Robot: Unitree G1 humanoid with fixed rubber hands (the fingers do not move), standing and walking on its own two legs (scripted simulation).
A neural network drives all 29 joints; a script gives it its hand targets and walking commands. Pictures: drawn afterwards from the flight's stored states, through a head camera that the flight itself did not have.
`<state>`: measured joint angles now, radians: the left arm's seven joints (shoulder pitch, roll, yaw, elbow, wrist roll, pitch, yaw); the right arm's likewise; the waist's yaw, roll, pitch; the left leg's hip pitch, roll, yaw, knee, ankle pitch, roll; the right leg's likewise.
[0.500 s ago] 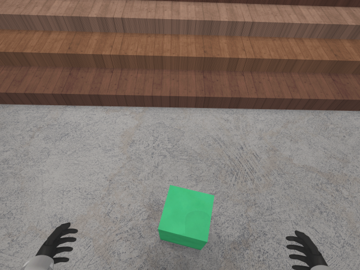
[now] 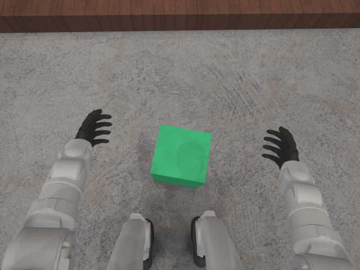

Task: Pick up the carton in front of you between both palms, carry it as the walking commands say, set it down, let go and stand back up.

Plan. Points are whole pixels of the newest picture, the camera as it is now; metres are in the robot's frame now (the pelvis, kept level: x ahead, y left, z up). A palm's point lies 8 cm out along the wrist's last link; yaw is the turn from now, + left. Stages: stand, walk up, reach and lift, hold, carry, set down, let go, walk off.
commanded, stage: reach and lift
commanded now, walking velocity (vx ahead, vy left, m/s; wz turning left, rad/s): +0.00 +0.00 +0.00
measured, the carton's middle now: (180, 159) +0.46 -0.04 -0.55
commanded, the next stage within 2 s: none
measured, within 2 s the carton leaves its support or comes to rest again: neither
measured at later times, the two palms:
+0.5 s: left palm (120, 114) +0.51 +0.15 -0.18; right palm (252, 137) +0.44 -0.23 -0.18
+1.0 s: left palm (133, 143) +0.49 +0.15 -0.42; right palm (231, 159) +0.42 -0.23 -0.42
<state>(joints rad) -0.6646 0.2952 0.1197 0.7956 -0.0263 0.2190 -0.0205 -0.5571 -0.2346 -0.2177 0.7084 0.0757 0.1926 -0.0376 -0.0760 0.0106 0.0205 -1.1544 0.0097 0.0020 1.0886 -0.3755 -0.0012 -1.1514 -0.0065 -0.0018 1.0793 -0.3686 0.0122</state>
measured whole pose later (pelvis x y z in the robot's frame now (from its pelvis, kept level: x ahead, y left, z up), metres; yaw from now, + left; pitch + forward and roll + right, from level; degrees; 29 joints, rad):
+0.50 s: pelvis -0.01 +0.00 -0.07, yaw +0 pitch +48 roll -2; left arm -1.16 0.27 0.24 1.04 0.09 0.12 0.00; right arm -0.96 -0.12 -0.43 0.84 -0.02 0.07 -0.05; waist -0.11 0.03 -0.12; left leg -1.73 0.00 -0.01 1.27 -0.37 0.01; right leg -1.72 -0.02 -0.01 1.25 -0.37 0.02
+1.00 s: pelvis -0.05 +0.00 -0.26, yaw -2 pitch +44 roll -2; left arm -1.31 0.39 0.01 1.06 -0.17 0.09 0.10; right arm -1.15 -0.25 -0.21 0.94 0.23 0.04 -0.14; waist -0.09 0.01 0.13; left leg -2.26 0.00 -0.02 2.00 -0.51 0.00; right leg -2.24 0.00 -0.01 1.98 -0.50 0.03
